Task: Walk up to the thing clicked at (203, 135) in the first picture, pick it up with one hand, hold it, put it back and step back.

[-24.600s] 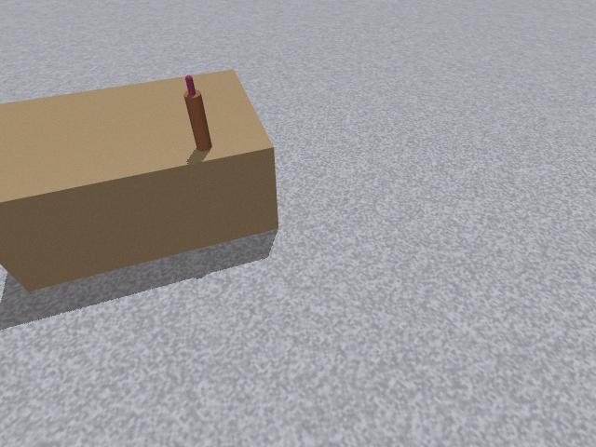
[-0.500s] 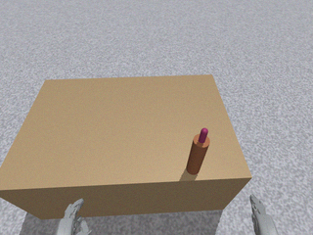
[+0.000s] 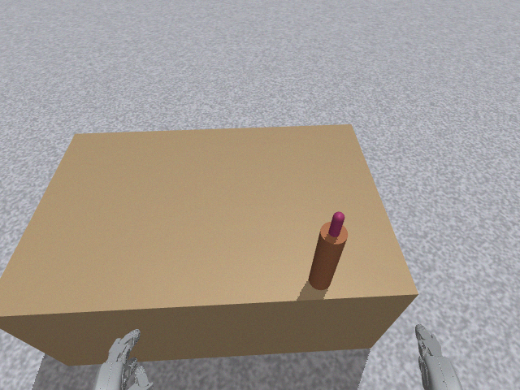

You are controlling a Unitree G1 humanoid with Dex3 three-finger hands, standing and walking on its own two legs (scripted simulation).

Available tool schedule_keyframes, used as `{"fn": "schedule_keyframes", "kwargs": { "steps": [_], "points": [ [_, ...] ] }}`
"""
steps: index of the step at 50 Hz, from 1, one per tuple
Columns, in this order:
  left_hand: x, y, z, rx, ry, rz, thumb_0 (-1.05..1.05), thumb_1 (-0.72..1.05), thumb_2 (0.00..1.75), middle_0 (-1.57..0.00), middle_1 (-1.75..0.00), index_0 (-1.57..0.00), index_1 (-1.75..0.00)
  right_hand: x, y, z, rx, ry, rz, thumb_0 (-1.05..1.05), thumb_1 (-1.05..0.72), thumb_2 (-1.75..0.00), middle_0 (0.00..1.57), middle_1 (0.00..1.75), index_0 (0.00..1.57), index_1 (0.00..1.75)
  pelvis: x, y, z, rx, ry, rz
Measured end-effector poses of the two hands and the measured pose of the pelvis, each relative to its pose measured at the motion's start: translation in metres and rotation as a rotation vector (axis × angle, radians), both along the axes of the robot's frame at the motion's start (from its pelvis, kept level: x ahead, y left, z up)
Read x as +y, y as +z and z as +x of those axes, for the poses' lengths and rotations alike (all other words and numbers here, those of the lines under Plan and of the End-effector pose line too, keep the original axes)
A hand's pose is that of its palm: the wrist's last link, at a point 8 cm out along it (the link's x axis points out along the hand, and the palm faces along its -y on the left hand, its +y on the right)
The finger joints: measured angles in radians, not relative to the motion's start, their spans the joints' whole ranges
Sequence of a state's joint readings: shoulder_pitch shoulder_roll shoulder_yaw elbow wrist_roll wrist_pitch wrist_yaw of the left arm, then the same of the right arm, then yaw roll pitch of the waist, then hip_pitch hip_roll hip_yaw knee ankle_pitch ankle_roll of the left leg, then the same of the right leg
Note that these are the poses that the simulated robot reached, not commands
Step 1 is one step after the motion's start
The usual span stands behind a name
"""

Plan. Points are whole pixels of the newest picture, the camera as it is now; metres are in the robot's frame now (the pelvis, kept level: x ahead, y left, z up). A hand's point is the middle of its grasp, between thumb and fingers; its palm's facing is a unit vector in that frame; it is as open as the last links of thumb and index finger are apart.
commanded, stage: home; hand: right
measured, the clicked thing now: (328, 251) +0.45 -0.13 -0.14
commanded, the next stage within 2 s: stand in 0.50 s
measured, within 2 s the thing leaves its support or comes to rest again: neither
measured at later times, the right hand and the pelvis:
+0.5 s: hand (398, 386) +0.17 -0.18 -0.06, palm faces +0.10 +0.95 -0.29, open 17.5 cm; pelvis +0.00 +0.00 +0.00, yaw +0 degrees
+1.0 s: hand out of the picture +0.08 -0.24 -0.12, palm faces +0.01 +0.93 -0.36, open 10.3 cm; pelvis +0.01 +0.01 +0.03, yaw -1 degrees
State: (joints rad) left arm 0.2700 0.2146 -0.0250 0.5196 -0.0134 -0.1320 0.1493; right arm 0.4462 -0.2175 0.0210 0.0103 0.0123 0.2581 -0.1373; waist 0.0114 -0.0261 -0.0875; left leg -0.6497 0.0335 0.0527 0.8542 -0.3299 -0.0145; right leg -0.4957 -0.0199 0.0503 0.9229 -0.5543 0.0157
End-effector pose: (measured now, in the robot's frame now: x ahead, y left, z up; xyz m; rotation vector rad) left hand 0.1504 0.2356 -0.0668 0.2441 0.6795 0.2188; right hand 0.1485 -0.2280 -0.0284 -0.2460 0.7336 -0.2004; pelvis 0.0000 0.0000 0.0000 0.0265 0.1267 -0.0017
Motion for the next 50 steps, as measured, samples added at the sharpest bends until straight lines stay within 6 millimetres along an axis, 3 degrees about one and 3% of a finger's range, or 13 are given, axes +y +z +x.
{"fn": "schedule_keyframes", "kwargs": {
  "steps": [27, 31, 34, 42, 50],
  "points": [
    [-0.001, -0.001, 0.001, -0.004, 0.01, 0.01, 0.02, 0.9, 0.9, -0.2, -0.3, -0.21, -0.3, -0.002, 0.0, 0.002, -0.002, -0.004, -0.004, -0.01, 0.56, -0.05, 0.06, 0.05, 0.06, 0.05, -0.002, -0.002, 0.002, 0.008, 0.0, 0.003],
    [0.006, -0.015, -0.003, 0.149, -0.13, 0.062, 0.01, 0.89, 0.9, -0.2, -0.3, -0.21, -0.3, -0.016, -0.019, 0.005, 0.025, 0.088, -0.058, 0.0, 0.56, -0.05, 0.06, 0.05, 0.06, 0.05, -0.001, 0.002, 0.0, -0.047, -0.005, -0.012],
    [0.022, -0.02, -0.013, 0.245, -0.13, 0.066, 0.01, 0.89, 0.9, -0.2, -0.3, -0.21, -0.3, -0.032, -0.033, -0.005, 0.099, 0.087, -0.064, 0.0, 0.52, -0.08, 0.08, 0.07, 0.08, 0.08, 0.0, 0.005, 0.001, -0.071, -0.004, -0.018],
    [0.06, -0.019, -0.05, 0.398, -0.038, 0.086, 0.01, 0.9, 0.9, -0.2, -0.3, -0.21, -0.3, -0.061, -0.052, -0.049, 0.297, 0.001, -0.069, 0.0, 0.17, -0.42, 0.17, 0.23, 0.17, 0.23, 0.001, 0.014, 0.008, -0.106, -0.012, -0.023],
    [0.066, -0.021, -0.074, 0.504, 0.003, 0.059, 0.01, 0.9, 0.9, -0.2, -0.3, -0.21, -0.3, -0.058, -0.056, -0.079, 0.421, -0.056, -0.052, 0.0, -0.4, -0.77, 0.2, 0.28, 0.2, 0.28, 0.006, 0.026, 0.012, -0.138, -0.023, -0.027]
  ]
}}
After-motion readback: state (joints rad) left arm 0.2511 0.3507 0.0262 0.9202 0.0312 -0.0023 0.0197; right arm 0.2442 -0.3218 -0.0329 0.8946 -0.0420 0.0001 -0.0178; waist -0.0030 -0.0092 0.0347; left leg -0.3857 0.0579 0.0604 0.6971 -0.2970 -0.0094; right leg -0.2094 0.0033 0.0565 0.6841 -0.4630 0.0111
